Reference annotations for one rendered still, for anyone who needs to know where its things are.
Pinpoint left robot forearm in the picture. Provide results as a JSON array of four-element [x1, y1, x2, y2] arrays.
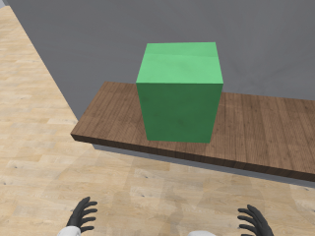
[[57, 225, 81, 236]]

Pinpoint carton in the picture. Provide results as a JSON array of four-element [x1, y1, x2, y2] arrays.
[[136, 42, 223, 144]]

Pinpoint table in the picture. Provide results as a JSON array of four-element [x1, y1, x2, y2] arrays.
[[70, 81, 315, 182]]

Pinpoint right robot hand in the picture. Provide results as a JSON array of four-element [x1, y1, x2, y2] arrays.
[[237, 205, 275, 236]]

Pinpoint left robot hand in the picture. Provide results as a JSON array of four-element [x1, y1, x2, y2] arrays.
[[66, 197, 97, 233]]

